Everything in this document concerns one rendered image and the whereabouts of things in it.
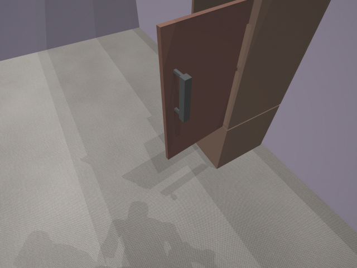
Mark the handle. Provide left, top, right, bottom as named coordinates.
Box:
left=173, top=69, right=192, bottom=123

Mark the cupboard door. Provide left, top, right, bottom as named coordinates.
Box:
left=156, top=0, right=253, bottom=160

